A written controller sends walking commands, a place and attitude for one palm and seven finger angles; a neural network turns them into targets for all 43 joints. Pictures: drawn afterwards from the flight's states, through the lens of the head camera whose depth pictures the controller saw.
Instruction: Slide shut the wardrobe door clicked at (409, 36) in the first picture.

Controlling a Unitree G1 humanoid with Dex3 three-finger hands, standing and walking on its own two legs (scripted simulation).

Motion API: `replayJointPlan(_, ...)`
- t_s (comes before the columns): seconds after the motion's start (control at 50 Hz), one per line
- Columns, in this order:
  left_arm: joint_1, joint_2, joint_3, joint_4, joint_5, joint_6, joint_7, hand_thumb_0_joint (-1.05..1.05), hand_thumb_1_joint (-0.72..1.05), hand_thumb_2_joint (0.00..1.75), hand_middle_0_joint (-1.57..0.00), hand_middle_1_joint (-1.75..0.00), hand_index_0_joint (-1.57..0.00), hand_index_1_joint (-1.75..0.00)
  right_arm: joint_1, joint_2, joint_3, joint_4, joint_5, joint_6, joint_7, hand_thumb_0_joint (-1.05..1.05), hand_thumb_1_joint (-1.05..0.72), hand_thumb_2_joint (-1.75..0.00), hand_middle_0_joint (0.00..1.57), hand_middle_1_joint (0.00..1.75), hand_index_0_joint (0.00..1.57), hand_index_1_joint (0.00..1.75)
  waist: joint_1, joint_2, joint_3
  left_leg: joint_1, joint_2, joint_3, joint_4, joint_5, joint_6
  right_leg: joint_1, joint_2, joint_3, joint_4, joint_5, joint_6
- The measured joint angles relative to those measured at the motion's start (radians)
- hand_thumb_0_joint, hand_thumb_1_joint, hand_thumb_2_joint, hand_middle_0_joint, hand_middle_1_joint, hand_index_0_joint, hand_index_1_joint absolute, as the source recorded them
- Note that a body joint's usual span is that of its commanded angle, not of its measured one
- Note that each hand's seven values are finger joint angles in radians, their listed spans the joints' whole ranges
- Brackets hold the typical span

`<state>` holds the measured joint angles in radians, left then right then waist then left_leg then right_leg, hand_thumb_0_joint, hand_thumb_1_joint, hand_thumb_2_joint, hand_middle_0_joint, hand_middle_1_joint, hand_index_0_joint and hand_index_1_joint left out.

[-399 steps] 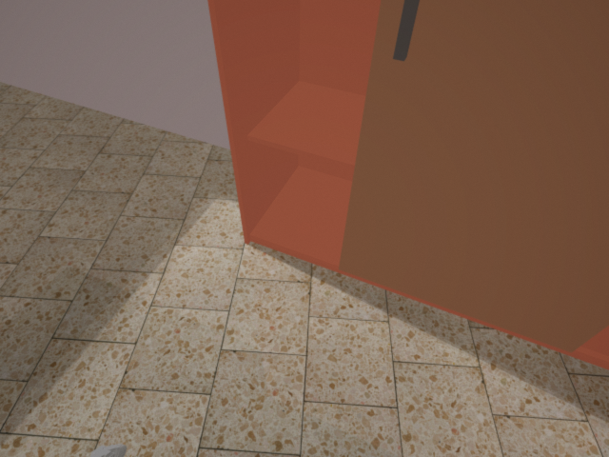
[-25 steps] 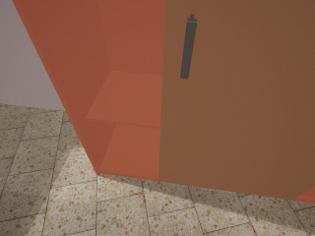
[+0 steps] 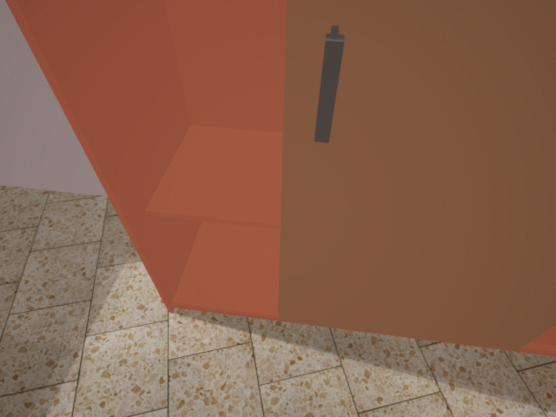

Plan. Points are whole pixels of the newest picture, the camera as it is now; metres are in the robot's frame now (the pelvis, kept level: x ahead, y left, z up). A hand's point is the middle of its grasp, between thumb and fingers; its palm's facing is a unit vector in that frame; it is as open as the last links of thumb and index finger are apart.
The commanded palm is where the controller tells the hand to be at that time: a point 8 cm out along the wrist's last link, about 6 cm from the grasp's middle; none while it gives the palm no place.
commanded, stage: shuffle to correct the standing spot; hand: right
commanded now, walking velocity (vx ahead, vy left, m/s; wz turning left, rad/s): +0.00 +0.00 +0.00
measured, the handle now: (328, 86) +0.54 -0.04 +0.22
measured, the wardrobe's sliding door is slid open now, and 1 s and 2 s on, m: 0.41 0.41 0.41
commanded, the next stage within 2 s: come to a stop and stand still in 0.80 s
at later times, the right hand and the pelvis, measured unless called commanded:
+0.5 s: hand out of the picture -0.02 -0.12 -0.18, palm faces +0.10 +0.98 -0.17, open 7.4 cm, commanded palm none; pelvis +0.05 +0.04 -0.01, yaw -3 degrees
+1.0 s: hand out of the picture +0.15 -0.09 -0.19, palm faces +0.07 +0.96 -0.26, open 7.3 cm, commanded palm none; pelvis +0.12 +0.13 -0.02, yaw -4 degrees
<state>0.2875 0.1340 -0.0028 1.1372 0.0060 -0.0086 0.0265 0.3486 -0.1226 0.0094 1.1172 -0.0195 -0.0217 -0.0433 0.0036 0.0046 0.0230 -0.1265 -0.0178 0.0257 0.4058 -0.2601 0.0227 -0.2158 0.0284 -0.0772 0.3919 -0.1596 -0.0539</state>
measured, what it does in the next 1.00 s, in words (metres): steps to the left: left foot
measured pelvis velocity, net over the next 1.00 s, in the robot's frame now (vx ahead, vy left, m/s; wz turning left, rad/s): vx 0.12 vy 0.13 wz -0.06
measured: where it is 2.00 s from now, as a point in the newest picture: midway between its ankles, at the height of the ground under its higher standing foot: outside the picture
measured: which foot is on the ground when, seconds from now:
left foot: down 0.00-0.64, up 0.66-0.96, down 0.98-1.00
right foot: down 0.00-0.98, up 1.00-1.00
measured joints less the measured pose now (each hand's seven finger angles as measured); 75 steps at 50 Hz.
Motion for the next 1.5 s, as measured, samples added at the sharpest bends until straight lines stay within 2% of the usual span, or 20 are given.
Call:
replayJointPlan(0.32, 0.042, -0.018, 0.024, 0.003, 0.010, 0.009, 0.010, 0.00, 0.91, 0.90, -0.20, -0.30, -0.20, -0.30, 0.023, -0.013, -0.024, -0.009, -0.018, 0.031, 0.017, 0.00, -0.91, -0.90, 0.20, 0.30, 0.20, 0.30, 0.006, 0.024, -0.034, -0.042, 0.022, 0.024, 0.089, -0.080, 0.012, -0.025, 0.023, 0.022, 0.030, -0.037, 0.008)
replayJointPlan(0.44, 0.056, -0.005, 0.032, 0.005, 0.011, 0.010, 0.020, 0.00, 0.91, 0.90, -0.20, -0.30, -0.20, -0.30, 0.056, -0.001, -0.035, -0.020, -0.015, 0.023, 0.018, 0.00, -0.91, -0.90, 0.20, 0.30, 0.19, 0.30, -0.004, -0.008, -0.032, -0.012, -0.028, 0.048, 0.057, -0.090, 0.046, -0.058, -0.026, 0.045, 0.127, -0.105, 0.030)
replayJointPlan(0.54, 0.038, -0.007, 0.035, 0.003, 0.011, 0.012, 0.030, 0.00, 0.91, 0.90, -0.20, -0.30, -0.20, -0.30, 0.075, 0.008, -0.040, -0.015, -0.020, 0.024, 0.015, 0.00, -0.91, -0.90, 0.20, 0.30, 0.20, 0.30, -0.007, -0.005, -0.004, 0.029, -0.067, 0.085, 0.061, -0.126, 0.078, -0.140, -0.081, 0.004, 0.390, -0.283, 0.025)
replayJointPlan(0.6, 0.012, -0.009, 0.036, -0.007, 0.011, 0.008, 0.035, 0.00, 0.91, 0.90, -0.20, -0.30, -0.19, -0.30, 0.085, 0.013, -0.040, -0.010, -0.023, 0.030, 0.017, 0.00, -0.91, -0.90, 0.20, 0.30, 0.20, 0.30, -0.015, 0.013, 0.009, 0.045, -0.074, 0.090, 0.085, -0.157, 0.082, -0.141, -0.087, -0.033, 0.378, -0.286, 0.026)
replayJointPlan(0.64, -0.008, -0.012, 0.035, -0.021, 0.015, -0.008, 0.040, 0.00, 0.91, 0.90, -0.20, -0.30, -0.19, -0.30, 0.094, 0.016, -0.040, -0.005, -0.017, 0.038, 0.024, 0.00, -0.91, -0.90, 0.20, 0.30, 0.20, 0.30, -0.015, 0.033, 0.016, 0.019, -0.068, 0.080, 0.177, -0.194, 0.077, -0.100, -0.081, -0.059, 0.272, -0.175, 0.013)
replayJointPlan(0.7, -0.029, -0.023, 0.032, -0.048, 0.019, -0.028, 0.044, 0.00, 0.91, 0.90, -0.20, -0.30, -0.19, -0.30, 0.074, 0.013, -0.043, -0.001, -0.021, 0.065, 0.032, 0.00, -0.91, -0.90, 0.20, 0.30, 0.20, 0.30, -0.004, 0.066, 0.024, -0.137, -0.044, 0.033, 0.527, -0.226, 0.026, -0.071, -0.082, -0.096, 0.269, -0.192, 0.015)
replayJointPlan(0.76, -0.022, -0.030, 0.028, -0.057, 0.017, -0.033, 0.043, 0.00, 0.91, 0.90, -0.20, -0.30, -0.20, -0.30, 0.019, -0.006, -0.058, -0.032, -0.027, 0.078, 0.042, 0.00, -0.91, -0.90, 0.20, 0.30, 0.20, 0.30, -0.002, 0.068, 0.027, -0.271, -0.004, -0.002, 0.691, -0.159, -0.005, -0.037, -0.088, -0.092, 0.199, -0.169, 0.036)
replayJointPlan(0.8, -0.014, -0.030, 0.030, -0.053, 0.018, -0.028, 0.038, 0.00, 0.91, 0.90, -0.20, -0.30, -0.20, -0.30, -0.019, -0.019, -0.067, -0.065, -0.026, 0.079, 0.048, 0.00, -0.91, -0.90, 0.20, 0.30, 0.20, 0.30, -0.007, 0.056, 0.025, -0.321, 0.035, -0.019, 0.666, -0.108, -0.024, -0.022, -0.098, -0.078, 0.154, -0.144, 0.048)
replayJointPlan(0.86, -0.009, -0.021, 0.041, -0.049, 0.023, -0.011, 0.027, 0.00, 0.91, 0.89, -0.21, -0.30, -0.20, -0.30, -0.066, -0.040, -0.076, -0.104, -0.026, 0.078, 0.049, 0.01, -0.92, -0.90, 0.20, 0.30, 0.20, 0.30, -0.005, 0.027, 0.024, -0.333, 0.087, -0.024, 0.513, -0.072, -0.046, -0.012, -0.123, -0.054, 0.120, -0.129, 0.071)
replayJointPlan(0.96, -0.009, 0.005, 0.070, -0.065, 0.029, 0.013, 0.013, 0.00, 0.90, 0.89, -0.21, -0.30, -0.20, -0.30, -0.108, -0.089, -0.090, -0.139, -0.019, 0.057, 0.056, 0.01, -0.93, -0.90, 0.20, 0.30, 0.19, 0.30, 0.020, -0.010, 0.038, -0.250, 0.098, 0.007, 0.225, 0.011, -0.055, -0.033, -0.178, -0.012, 0.183, -0.171, 0.129)
replayJointPlan(0.98, -0.001, 0.011, 0.073, -0.072, 0.027, 0.017, 0.010, 0.00, 0.90, 0.89, -0.21, -0.30, -0.20, -0.30, -0.107, -0.102, -0.090, -0.145, -0.020, 0.043, 0.054, 0.01, -0.93, -0.90, 0.20, 0.30, 0.19, 0.30, 0.020, -0.002, 0.033, -0.228, 0.104, 0.005, 0.172, 0.038, -0.049, -0.055, -0.176, -0.007, 0.231, -0.200, 0.121)
replayJointPlan(1.04, -0.018, 0.063, 0.081, -0.079, 0.014, 0.039, 0.009, 0.00, 0.91, 0.89, -0.21, -0.30, -0.20, -0.30, -0.136, -0.080, -0.078, -0.125, -0.020, 0.021, 0.038, 0.00, -0.92, -0.90, 0.20, 0.30, 0.19, 0.30, 0.016, -0.051, 0.052, -0.234, 0.075, 0.029, 0.230, -0.024, -0.052, -0.118, -0.152, 0.074, 0.410, -0.346, 0.082)
replayJointPlan(1.1, -0.044, 0.091, 0.078, -0.088, 0.004, 0.041, 0.010, 0.00, 0.91, 0.90, -0.20, -0.30, -0.20, -0.30, -0.154, -0.057, -0.063, -0.116, -0.021, 0.017, 0.023, 0.00, -0.92, -0.90, 0.20, 0.30, 0.19, 0.30, 0.010, -0.047, 0.064, -0.210, 0.072, 0.030, 0.212, -0.023, -0.045, -0.136, -0.095, 0.066, 0.477, -0.367, 0.076)
replayJointPlan(1.2, -0.083, 0.097, 0.071, -0.118, 0.003, 0.049, 0.004, 0.00, 0.91, 0.90, -0.20, -0.29, -0.19, -0.30, -0.181, -0.032, -0.057, -0.121, -0.021, 0.024, 0.009, 0.00, -0.91, -0.90, 0.20, 0.30, 0.20, 0.30, -0.006, -0.014, 0.080, -0.178, 0.084, 0.045, 0.177, -0.004, -0.040, -0.131, -0.023, 0.024, 0.415, -0.333, 0.085)
replayJointPlan(1.26, -0.105, 0.083, 0.067, -0.141, 0.003, 0.052, -0.003, 0.00, 0.91, 0.90, -0.20, -0.29, -0.19, -0.30, -0.183, -0.036, -0.060, -0.122, -0.019, 0.032, 0.004, 0.00, -0.91, -0.90, 0.20, 0.30, 0.20, 0.30, -0.016, 0.013, 0.082, -0.178, 0.091, 0.050, 0.184, -0.003, -0.048, -0.094, -0.009, 0.012, 0.287, -0.250, 0.083)
replayJointPlan(1.3, -0.115, 0.065, 0.062, -0.154, 0.006, 0.042, -0.006, 0.00, 0.91, 0.90, -0.20, -0.29, -0.19, -0.30, -0.179, -0.050, -0.066, -0.117, -0.013, 0.046, 0.006, 0.00, -0.91, -0.90, 0.20, 0.30, 0.20, 0.30, -0.021, 0.043, 0.085, -0.187, 0.103, 0.039, 0.214, -0.014, -0.053, -0.060, 0.001, -0.008, 0.203, -0.131, 0.039)
replayJointPlan(1.34, -0.122, 0.045, 0.053, -0.168, 0.011, 0.038, -0.007, 0.00, 0.91, 0.90, -0.20, -0.29, -0.19, -0.30, -0.175, -0.061, -0.069, -0.106, -0.012, 0.068, 0.004, 0.00, -0.91, -0.90, 0.20, 0.30, 0.20, 0.30, -0.029, 0.061, 0.083, -0.220, 0.091, 0.003, 0.318, -0.141, -0.043, -0.051, 0.007, -0.026, 0.189, -0.117, -0.011)
replayJointPlan(1.4, -0.123, 0.036, 0.040, -0.189, 0.010, 0.033, -0.015, 0.00, 0.91, 0.90, -0.20, -0.29, -0.19, -0.30, -0.154, -0.066, -0.050, -0.095, -0.005, 0.066, -0.004, 0.00, -0.91, -0.90, 0.20, 0.30, 0.20, 0.30, -0.019, 0.032, 0.062, -0.261, 0.056, -0.013, 0.476, -0.215, -0.024, -0.066, -0.007, -0.021, 0.181, -0.112, -0.032)
replayJointPlan(1.46, -0.098, 0.039, 0.031, -0.231, 0.014, 0.026, -0.019, 0.00, 0.91, 0.90, -0.20, -0.30, -0.19, -0.30, -0.112, -0.063, -0.033, -0.112, -0.002, 0.045, -0.001, 0.00, -0.91, -0.90, 0.20, 0.30, 0.20, 0.30, -0.017, -0.018, 0.027, -0.202, 0.049, 0.002, 0.365, -0.187, -0.013, -0.093, -0.016, -0.013, 0.216, -0.125, -0.036)
replayJointPlan(1.5, -0.086, 0.025, 0.021, -0.251, 0.009, 0.019, -0.019, 0.00, 0.91, 0.90, -0.20, -0.30, -0.20, -0.30, -0.084, -0.077, -0.027, -0.127, -0.002, 0.027, 0.000, 0.00, -0.91, -0.90, 0.20, 0.30, 0.20, 0.30, -0.023, -0.004, 0.008, -0.152, 0.062, -0.036, 0.233, -0.088, 0.006, -0.108, 0.005, -0.037, 0.237, -0.132, -0.037)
